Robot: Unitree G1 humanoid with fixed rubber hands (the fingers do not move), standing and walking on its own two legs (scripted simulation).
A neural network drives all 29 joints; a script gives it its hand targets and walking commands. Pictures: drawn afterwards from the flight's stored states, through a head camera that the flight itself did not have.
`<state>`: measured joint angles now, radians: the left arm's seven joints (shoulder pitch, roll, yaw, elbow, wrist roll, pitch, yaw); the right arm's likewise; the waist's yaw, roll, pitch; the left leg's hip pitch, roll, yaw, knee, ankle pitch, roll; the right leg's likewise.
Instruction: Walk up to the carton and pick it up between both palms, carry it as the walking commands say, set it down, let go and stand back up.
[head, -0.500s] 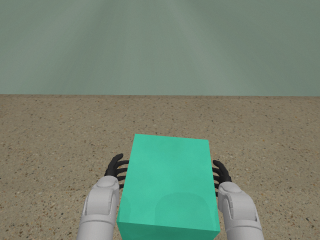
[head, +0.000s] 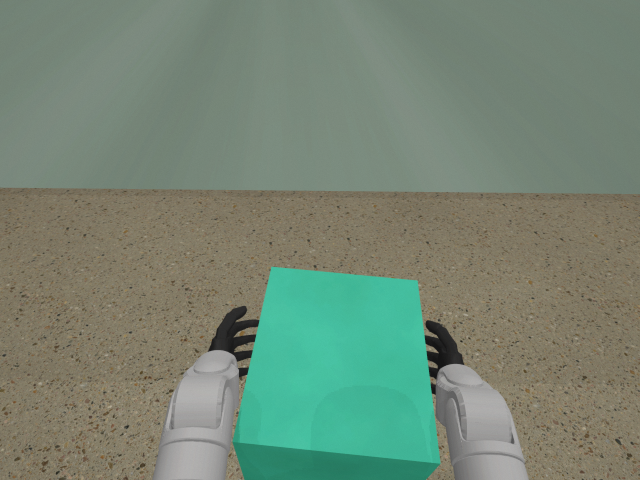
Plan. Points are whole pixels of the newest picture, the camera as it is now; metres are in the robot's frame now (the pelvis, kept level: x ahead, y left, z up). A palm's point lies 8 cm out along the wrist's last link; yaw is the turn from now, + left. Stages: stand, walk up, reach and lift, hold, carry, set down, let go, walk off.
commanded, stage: hold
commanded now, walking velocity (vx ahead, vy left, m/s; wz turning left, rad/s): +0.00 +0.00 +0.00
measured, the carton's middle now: (332, 393) +0.28 +0.00 -0.03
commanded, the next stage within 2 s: carry in 0.80 s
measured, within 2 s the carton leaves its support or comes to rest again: neither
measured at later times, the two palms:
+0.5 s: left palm (222, 363) +0.28 +0.14 +0.04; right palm (448, 379) +0.27 -0.14 +0.03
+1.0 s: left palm (234, 353) +0.29 +0.13 +0.05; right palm (461, 376) +0.27 -0.16 +0.04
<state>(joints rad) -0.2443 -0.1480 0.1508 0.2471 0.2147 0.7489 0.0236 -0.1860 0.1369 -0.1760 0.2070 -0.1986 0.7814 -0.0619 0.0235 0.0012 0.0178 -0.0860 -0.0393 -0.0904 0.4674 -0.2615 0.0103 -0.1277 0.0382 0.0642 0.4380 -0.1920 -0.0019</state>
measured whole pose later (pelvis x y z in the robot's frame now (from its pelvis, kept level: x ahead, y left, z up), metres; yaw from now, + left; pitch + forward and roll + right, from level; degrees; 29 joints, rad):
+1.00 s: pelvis -0.01 +0.00 -0.02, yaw -4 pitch +1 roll +0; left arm -0.24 -0.15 0.14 0.06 0.16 0.81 0.06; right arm -0.22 0.14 -0.16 0.06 -0.15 0.84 -0.08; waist 0.03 -0.01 -0.08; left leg -0.35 -0.03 -0.02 0.68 -0.34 0.01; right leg -0.42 0.05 0.08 0.67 -0.27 0.00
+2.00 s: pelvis -0.11 +0.03 -0.02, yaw -40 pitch +4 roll -2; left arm -0.36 -0.16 0.19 -0.19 0.01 1.01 0.19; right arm -0.35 0.18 -0.23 -0.16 -0.01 1.00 -0.19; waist 0.05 0.00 0.04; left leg -0.43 0.13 0.16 0.71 -0.34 0.01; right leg -0.51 0.01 -0.09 0.79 -0.48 0.02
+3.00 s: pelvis -0.23 +0.19 -0.02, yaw -73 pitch +4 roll +1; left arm -0.42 -0.19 0.22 -0.13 0.07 0.99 0.18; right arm -0.42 0.15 -0.28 -0.08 0.02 0.99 -0.18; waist -0.04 -0.08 0.03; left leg -0.40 0.02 0.10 0.68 -0.33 0.00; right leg -0.59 0.05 0.05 0.59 -0.14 -0.01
